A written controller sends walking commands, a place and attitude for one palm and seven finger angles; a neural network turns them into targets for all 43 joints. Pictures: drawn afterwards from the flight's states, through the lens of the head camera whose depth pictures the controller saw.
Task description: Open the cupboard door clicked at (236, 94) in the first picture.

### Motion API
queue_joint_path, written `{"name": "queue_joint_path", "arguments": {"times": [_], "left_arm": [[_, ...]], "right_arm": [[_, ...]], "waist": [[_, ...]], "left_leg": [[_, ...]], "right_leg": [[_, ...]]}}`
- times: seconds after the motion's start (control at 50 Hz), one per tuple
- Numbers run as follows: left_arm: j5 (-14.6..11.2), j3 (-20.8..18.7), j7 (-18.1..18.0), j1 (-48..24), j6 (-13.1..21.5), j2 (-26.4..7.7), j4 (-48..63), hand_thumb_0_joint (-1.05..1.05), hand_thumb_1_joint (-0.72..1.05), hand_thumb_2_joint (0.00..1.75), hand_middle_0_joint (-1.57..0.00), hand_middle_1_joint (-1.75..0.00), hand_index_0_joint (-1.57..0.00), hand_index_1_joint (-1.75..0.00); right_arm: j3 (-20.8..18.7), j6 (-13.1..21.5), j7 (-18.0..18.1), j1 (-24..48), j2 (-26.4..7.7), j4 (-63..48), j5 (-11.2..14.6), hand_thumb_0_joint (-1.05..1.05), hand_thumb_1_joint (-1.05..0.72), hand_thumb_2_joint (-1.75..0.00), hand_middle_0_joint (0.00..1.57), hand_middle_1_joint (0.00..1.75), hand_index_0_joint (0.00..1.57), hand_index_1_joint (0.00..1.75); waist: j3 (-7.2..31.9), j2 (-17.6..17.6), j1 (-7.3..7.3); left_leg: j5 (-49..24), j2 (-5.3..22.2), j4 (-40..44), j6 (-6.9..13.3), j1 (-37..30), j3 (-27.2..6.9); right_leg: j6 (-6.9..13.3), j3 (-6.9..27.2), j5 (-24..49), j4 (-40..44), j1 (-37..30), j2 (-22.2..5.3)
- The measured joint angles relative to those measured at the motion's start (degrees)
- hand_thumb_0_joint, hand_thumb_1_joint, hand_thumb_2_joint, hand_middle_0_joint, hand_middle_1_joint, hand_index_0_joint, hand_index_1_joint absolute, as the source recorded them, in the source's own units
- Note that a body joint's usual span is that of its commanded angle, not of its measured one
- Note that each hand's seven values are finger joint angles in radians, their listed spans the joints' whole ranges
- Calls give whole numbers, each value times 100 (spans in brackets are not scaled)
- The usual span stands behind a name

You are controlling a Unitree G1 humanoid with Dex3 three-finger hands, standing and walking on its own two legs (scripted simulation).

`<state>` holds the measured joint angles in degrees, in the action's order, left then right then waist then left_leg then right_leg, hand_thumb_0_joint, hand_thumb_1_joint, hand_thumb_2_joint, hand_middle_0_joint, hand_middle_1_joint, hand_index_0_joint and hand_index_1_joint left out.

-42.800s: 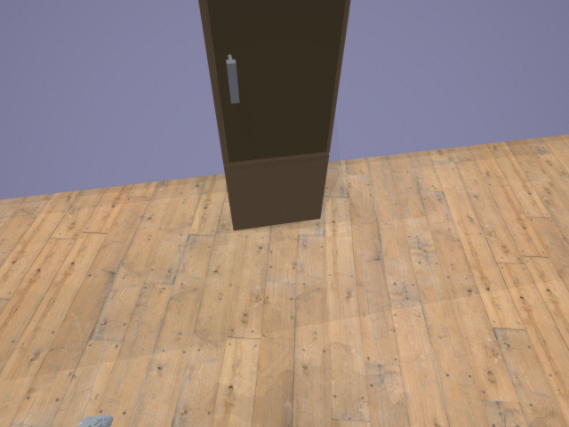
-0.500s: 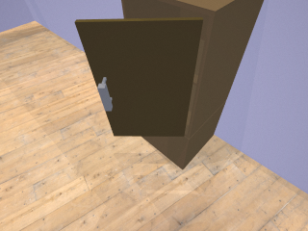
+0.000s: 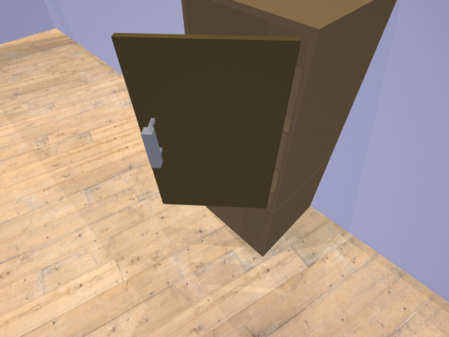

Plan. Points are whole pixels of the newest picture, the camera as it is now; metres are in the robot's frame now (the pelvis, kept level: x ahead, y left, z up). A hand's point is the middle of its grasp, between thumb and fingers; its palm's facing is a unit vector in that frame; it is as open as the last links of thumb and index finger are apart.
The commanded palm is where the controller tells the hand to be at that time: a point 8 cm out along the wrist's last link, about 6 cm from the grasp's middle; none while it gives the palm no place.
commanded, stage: look again from close up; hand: left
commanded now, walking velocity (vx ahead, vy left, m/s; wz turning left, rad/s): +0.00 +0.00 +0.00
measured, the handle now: (154, 142) +0.57 +0.22 -0.02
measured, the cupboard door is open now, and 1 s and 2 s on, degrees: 42 42 42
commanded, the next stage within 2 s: raise the hand with hooked fingers in 0.64 s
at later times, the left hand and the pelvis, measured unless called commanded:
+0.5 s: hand out of the picture +0.02 +0.18 -0.17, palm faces +0.02 -0.98 -0.21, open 7.3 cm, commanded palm none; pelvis +0.00 +0.00 +0.00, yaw +0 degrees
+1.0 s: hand (125, 290) +0.20 +0.18 -0.01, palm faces +0.12 -0.99 -0.01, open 7.8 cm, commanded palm +0.12 +0.24 -0.06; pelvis -0.03 +0.00 -0.04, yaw +2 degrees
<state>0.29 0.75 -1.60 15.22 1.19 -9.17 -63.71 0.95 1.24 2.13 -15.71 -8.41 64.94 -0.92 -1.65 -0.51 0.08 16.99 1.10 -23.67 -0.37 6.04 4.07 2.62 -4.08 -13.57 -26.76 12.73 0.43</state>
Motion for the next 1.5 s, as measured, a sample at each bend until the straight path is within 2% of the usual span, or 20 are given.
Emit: {"name": "queue_joint_path", "arguments": {"times": [0.76, 0.78, 0.8, 0.82, 0.86, 0.9, 0.96, 1.02, 1.04, 1.06, 1.1, 1.14, 1.2, 1.28, 1.36, 1.44, 1.5], "left_arm": [[4, -43, -24, -81, 32, -42, 29, 0, 92, 90, -20, -30, -20, -30], [-257, -117, -32, 190, -259, -22, 880, 1, 92, 90, -20, -30, -20, -30], [-424, -190, -74, 528, -279, -18, 1912, 1, 92, 90, -20, -30, -20, -30], [-569, -194, -173, 802, -159, -13, 2817, 1, 92, 89, -21, -31, -20, -30], [-841, -222, -256, 967, 158, 34, 4061, 2, 91, 89, -21, -32, -20, -31], [-1021, -380, -85, 729, 728, 64, 4636, 2, 88, 88, -21, -33, -20, -33], [-1230, -691, 527, 227, 1888, 47, 4829, 1, 84, 86, -21, -36, -20, -35], [-1396, -851, 1435, 17, 3086, 4, 4850, 1, 78, 84, -21, -39, -20, -39], [-1425, -870, 1737, 10, 3343, -22, 4850, 0, 76, 83, -21, -41, -20, -40], [-1461, -875, 1990, 40, 3457, -49, 4877, 0, 73, 82, -21, -42, -21, -42], [-1555, -858, 2302, 180, 3330, -82, 4977, 0, 69, 80, -22, -45, -21, -44], [-1607, -842, 2346, 367, 2988, -95, 5133, 0, 64, 78, -22, -48, -22, -47], [-1533, -878, 2061, 683, 2606, -119, 5546, 1, 57, 75, -23, -52, -22, -52], [-1438, -964, 1813, 809, 2575, -277, 6162, 1, 47, 71, -24, -58, -23, -58], [-1537, -1074, 2032, 371, 2487, -485, 6193, 1, 38, 67, -24, -64, -23, -64], [-1689, -1225, 2292, -64, 1982, -658, 5893, 1, 28, 63, -25, -70, -24, -70], [-1780, -1381, 2301, -131, 1720, -708, 5768, 1, 22, 60, -25, -75, -25, -74]], "right_arm": [[-19, -5, -7, 8, -17, 59, 5, 0, -91, -90, 20, 30, 20, 30], [3, 47, 9, -58, -56, -190, 88, 0, -91, -90, 20, 30, 20, 30], [11, 269, 85, -177, -95, -468, 139, 0, -91, -90, 20, 30, 20, 30], [-16, 526, 160, -282, -145, -719, 191, 0, -91, -90, 20, 30, 20, 30], [-65, 951, 226, -316, -295, -1143, 265, 1, -91, -90, 20, 30, 20, 30], [-128, 1221, 204, -169, -439, -1551, 217, 1, -91, -90, 20, 30, 20, 30], [-250, 1473, 50, 172, -585, -2193, 144, 1, -91, -90, 20, 30, 20, 30], [-389, 1623, -151, 523, -706, -2810, 111, 1, -91, -90, 20, 30, 20, 30], [-431, 1629, -202, 622, -753, -3003, 122, 1, -91, -90, 20, 30, 20, 30], [-463, 1604, -230, 704, -798, -3187, 145, 1, -91, -90, 20, 30, 20, 30], [-500, 1502, -221, 821, -871, -3511, 210, 1, -91, -90, 20, 30, 20, 30], [-505, 1401, -164, 872, -905, -3769, 252, 1, -91, -90, 20, 30, 19, 30], [-444, 1305, -71, 860, -825, -3954, 245, 1, -91, -90, 20, 30, 19, 30], [-188, 1231, 11, 716, -600, -3835, 175, 1, -91, -90, 20, 30, 19, 30], [109, 1182, 51, 560, -391, -3513, 198, 1, -90, -90, 20, 30, 20, 30], [272, 1118, 89, 340, -259, -3309, 249, 1, -90, -90, 20, 30, 20, 30], [270, 1121, 100, 138, -257, -3251, 255, 1, -90, -90, 20, 30, 20, 30]], "waist": [[-10, 20, 12], [-46, -7, 15], [-46, -11, 47], [4, -31, 52], [107, -114, -38], [270, -142, -137], [577, -26, -136], [815, 138, -97], [866, 184, -73], [912, 231, -41], [963, 297, 29], [969, 314, 99], [905, 266, 182], [850, 160, 232], [811, 12, 195], [773, -85, 67], [776, -107, -49]], "left_leg": [[-5, 53, -36, -31, 24, -46], [55, 79, -144, -29, 83, -35], [90, 66, -168, -19, 102, -15], [90, 35, -205, -16, 152, -22], [110, -40, -400, 22, 366, -118], [194, -103, -777, 60, 825, -197], [452, -123, -1577, 65, 1743, -131], [844, -81, -2558, 62, 2688, -47], [971, -70, -2878, 66, 2969, -33], [1097, -65, -3166, 60, 3216, -24], [1285, -61, -3649, 74, 3616, -24], [1426, -53, -3999, 52, 3904, -67], [1553, -20, -4326, 77, 4149, -191], [1598, 14, -4518, 72, 4344, -389], [1560, 24, -4560, 80, 4478, -507], [1471, 26, -4398, 113, 4433, -466], [1395, 23, -4182, 148, 4299, -383]], "right_leg": [[15, -72, 30, 116, -73, 41], [7, -72, 35, 73, -32, 58], [8, -54, 14, -8, 24, 44], [6, -57, -20, -89, 85, 7], [-26, -144, -99, -270, 242, -91], [-53, -217, -202, -611, 650, -188], [-32, -147, -435, -1419, 1605, -259], [12, -54, -748, -2368, 2588, -272], [16, -32, -856, -2676, 2876, -277], [35, -11, -949, -2958, 3137, -283], [33, 4, -1137, -3419, 3534, -302], [24, -31, -1261, -3720, 3790, -316], [43, -152, -1348, -3917, 3939, -306], [48, -349, -1350, -3926, 3984, -288], [41, -467, -1277, -3836, 4014, -278], [6, -429, -1159, -3645, 3968, -262], [-37, -349, -1067, -3447, 3868, -250]]}}
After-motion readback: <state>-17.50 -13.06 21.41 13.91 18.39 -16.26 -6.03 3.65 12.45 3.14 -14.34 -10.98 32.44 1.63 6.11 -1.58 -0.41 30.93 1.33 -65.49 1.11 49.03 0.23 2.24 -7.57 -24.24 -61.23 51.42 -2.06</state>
